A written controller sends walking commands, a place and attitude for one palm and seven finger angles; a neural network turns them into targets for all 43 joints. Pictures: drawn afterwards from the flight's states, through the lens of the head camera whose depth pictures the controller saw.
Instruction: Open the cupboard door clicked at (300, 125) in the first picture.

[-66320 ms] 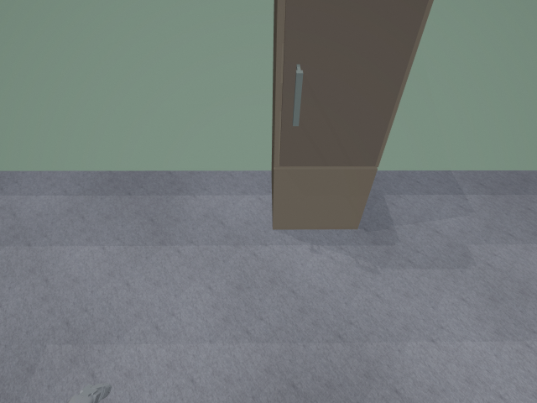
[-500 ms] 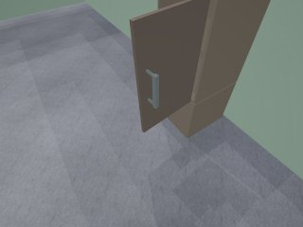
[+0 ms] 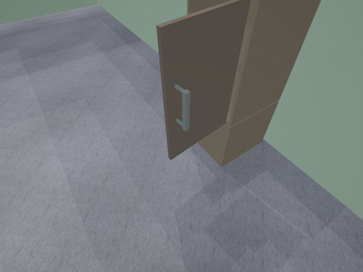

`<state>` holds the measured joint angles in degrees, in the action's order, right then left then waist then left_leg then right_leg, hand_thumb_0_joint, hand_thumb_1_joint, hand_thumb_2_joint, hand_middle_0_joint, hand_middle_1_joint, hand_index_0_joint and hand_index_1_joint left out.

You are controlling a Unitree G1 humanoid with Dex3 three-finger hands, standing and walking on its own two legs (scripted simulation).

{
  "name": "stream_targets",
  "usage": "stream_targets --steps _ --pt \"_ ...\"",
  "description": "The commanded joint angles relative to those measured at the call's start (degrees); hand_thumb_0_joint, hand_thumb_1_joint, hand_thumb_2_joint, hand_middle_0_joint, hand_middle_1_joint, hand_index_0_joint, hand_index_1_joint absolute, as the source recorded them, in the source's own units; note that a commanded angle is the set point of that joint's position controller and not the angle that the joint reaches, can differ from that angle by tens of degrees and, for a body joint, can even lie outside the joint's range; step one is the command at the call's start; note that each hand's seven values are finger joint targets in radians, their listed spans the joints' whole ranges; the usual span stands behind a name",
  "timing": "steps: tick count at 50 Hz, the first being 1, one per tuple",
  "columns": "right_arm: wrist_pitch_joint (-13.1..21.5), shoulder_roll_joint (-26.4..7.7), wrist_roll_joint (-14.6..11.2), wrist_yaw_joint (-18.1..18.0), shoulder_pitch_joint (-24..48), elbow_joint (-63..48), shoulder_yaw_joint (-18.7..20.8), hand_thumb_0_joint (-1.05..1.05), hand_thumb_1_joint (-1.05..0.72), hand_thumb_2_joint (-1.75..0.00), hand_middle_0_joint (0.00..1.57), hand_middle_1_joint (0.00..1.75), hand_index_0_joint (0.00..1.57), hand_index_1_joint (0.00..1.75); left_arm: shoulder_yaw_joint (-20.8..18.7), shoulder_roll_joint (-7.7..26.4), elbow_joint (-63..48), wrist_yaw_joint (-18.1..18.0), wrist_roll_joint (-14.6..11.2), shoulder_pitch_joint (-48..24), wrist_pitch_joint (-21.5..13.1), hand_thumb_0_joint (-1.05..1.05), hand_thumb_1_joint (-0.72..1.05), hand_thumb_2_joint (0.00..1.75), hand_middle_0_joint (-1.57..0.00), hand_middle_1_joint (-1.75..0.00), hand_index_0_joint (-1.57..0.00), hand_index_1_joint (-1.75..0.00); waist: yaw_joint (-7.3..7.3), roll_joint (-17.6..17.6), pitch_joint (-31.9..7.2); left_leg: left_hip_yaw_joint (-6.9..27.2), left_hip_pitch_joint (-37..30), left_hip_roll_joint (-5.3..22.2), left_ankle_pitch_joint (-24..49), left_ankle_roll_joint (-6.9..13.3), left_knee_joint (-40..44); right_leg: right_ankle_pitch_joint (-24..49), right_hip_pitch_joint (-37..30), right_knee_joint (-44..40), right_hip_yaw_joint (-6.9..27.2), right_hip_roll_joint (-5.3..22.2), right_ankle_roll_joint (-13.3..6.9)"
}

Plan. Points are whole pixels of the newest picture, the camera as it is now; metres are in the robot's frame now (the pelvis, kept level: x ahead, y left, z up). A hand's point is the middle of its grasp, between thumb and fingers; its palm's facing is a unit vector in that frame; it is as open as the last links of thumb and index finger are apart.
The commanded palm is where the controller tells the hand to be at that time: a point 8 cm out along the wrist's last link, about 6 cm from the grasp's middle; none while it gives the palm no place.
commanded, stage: look to check the result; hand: left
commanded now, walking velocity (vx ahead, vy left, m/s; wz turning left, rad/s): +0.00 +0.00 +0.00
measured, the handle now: (182, 108) +0.64 +0.03 -0.04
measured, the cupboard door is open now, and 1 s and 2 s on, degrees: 96 96 96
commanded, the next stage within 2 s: stand and wait in 0.60 s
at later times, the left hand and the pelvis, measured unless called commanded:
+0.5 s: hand out of the picture +0.04 +0.19 -0.17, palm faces +0.02 -0.97 -0.25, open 7.4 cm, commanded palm none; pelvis +0.01 +0.00 +0.00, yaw +0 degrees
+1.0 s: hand out of the picture +0.07 +0.21 -0.16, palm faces +0.00 -0.96 -0.29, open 7.4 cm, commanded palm none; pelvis +0.02 -0.01 +0.00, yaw +0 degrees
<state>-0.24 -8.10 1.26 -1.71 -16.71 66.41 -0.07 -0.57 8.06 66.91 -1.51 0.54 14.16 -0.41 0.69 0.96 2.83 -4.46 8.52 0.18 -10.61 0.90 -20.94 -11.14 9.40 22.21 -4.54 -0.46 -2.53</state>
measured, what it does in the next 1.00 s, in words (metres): stands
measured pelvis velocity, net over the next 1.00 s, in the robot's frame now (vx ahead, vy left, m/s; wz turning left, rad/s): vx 0.02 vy -0.01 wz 0.01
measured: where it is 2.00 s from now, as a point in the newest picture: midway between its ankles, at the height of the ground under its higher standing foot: outside the picture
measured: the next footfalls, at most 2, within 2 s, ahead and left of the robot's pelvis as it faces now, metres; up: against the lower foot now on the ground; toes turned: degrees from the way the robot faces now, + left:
none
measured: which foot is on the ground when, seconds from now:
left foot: down 0.00-1.00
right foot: down 0.00-1.00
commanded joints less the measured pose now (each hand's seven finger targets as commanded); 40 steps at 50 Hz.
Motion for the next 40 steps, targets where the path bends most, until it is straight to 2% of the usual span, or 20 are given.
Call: stream_targets --steps 1,3,7,12,16,21,28,29,32,35,39,40 --pt "0.65 -6.03 -0.03 -0.53 -2.94 -1.4 1.01 0.0 -0.9 -0.9 0.2 0.3 0.2 0.3 -1.22 7.52 -1.69 -0.55 -0.08 2.41 -0.82 0.0 0.9 0.9 -0.2 -0.3 -0.2 -0.3 -0.24 0.32 1.26 6.35 1.78 6.05 0.77 0.91 4.36 0.12 1.35 -5.59 7.3 6.65 -0.67" --pt "0.71 -6.08 -0.07 -0.56 -2.78 -1.45 1.08 0.0 -0.9 -0.9 0.2 0.3 0.2 0.3 -1.28 7.64 -1.6 -0.55 -0.06 2.44 -0.85 0.0 0.9 0.9 -0.2 -0.3 -0.2 -0.3 -0.23 -0.7 1.42 6.48 1.58 6.12 1.31 0.95 4.41 0.64 1.42 -5.43 7.11 6.63 -0.67" --pt "0.79 -6.54 -0.1 -0.56 -2.12 -1.59 1.2 0.0 -0.9 -0.9 0.2 0.3 0.2 0.3 -1.35 8.06 -1.67 -0.54 -0.09 2.21 -0.98 0.0 0.9 0.9 -0.2 -0.3 -0.2 -0.3 -0.28 -0.05 1.2 6.43 1.09 6.16 2.51 1.03 4.1 1.72 1.19 -5.41 7.2 6.84 -0.75" --pt "0.66 -7.51 -0.09 -0.45 -1.18 -1.81 1.4 0.0 -0.9 -0.9 0.2 0.3 0.2 0.3 -1.44 8.87 -1.99 -0.48 -0.03 1.26 -1.0 0.0 0.9 0.9 -0.2 -0.3 -0.2 -0.3 -0.1 -0.86 1.74 6.5 1.04 6.12 1.24 0.98 4.27 0.18 1.72 -6.09 7.43 6.92 -0.71" --pt "0.81 -8.5 -0.09 -0.36 -0.08 -2.06 1.58 0.0 -0.9 -0.9 0.2 0.3 0.2 0.3 -1.63 10.02 -2.16 -0.42 0.01 0.5 -1.31 0.0 0.9 0.9 -0.2 -0.3 -0.2 -0.3 -0.06 -0.92 -0.27 6.37 -0.34 6.21 3.67 1.0 3.7 3.14 0.52 -6.01 7.27 7.28 -0.7" --pt "0.79 -9.63 -0.02 -0.29 1.39 -2.12 1.51 0.0 -0.9 -0.9 0.2 0.3 0.2 0.3 -1.66 10.96 -2.47 -0.35 -0.01 -0.98 -1.38 0.0 0.9 0.9 -0.2 -0.3 -0.2 -0.3 -0.05 -0.43 0.66 6.62 -0.01 6.45 4.02 0.85 4.29 3.94 0.31 -6.26 7.51 7.25 -0.76" --pt "0.94 -11.7 -0.02 -0.14 3.55 -2.55 1.73 0.0 -0.9 -0.9 0.2 0.3 0.2 0.3 -1.84 12.77 -2.97 -0.21 -0.02 -2.49 -1.63 0.0 0.9 0.9 -0.2 -0.3 -0.2 -0.3 -0.08 -0.36 -1.24 6.81 -1.39 6.56 5.28 0.76 4.46 6.19 -1.15 -6.77 7.77 7.62 -0.72" --pt "0.91 -11.96 -0.15 -0.11 3.87 -2.7 1.74 0.0 -0.9 -0.9 0.2 0.3 0.2 0.3 -1.96 13.15 -3.09 -0.22 0.04 -2.86 -1.66 0.0 0.9 0.9 -0.2 -0.3 -0.2 -0.3 -0.13 -1.13 -0.61 6.85 -1.25 6.64 5.14 0.78 4.58 5.78 -0.73 -6.85 7.57 7.46 -0.68" --pt "0.89 -12.43 -0.02 -0.02 4.52 -2.68 1.71 0.0 -0.9 -0.9 0.2 0.3 0.2 0.3 -1.89 13.64 -3.06 -0.1 -0.03 -3.56 -1.57 0.0 0.9 0.9 -0.2 -0.3 -0.2 -0.3 -0.13 -0.52 -0.34 6.87 -1.27 6.61 4.97 0.64 4.9 5.57 -0.87 -7.23 7.65 7.69 -0.6" --pt "0.88 -13.05 0.01 0.04 4.99 -2.74 1.73 0.0 -0.9 -0.9 0.2 0.3 0.2 0.3 -1.97 14.19 -3.16 -0.07 -0.01 -4.09 -1.66 0.0 0.9 0.9 -0.2 -0.3 -0.2 -0.3 -0.15 -0.73 -1.34 6.86 -1.62 6.63 4.9 0.61 4.81 5.34 -1.49 -7.6 7.76 7.77 -0.54" --pt "1.07 -14.09 -0.13 0.08 5.59 -3.01 1.79 0.0 -0.9 -0.9 0.2 0.3 0.2 0.3 -2.16 15.13 -3.43 -0.07 0.0 -4.74 -1.9 0.0 0.9 0.9 -0.2 -0.3 -0.2 -0.3 -0.21 -1.08 -2.94 6.96 -2.63 6.82 7.03 0.66 4.84 8.51 -2.74 -7.27 7.66 7.89 -0.54" --pt "1.03 -14.11 -0.06 0.08 5.94 -2.98 1.74 0.0 -0.9 -0.9 0.2 0.3 0.2 0.3 -2.03 15.25 -3.41 -0.05 -0.05 -4.99 -1.86 0.0 0.9 0.9 -0.2 -0.3 -0.2 -0.3 -0.15 -0.73 -2.33 6.91 -2.57 6.86 7.15 0.56 4.83 9.21 -2.5 -7.21 7.65 7.99 -0.52"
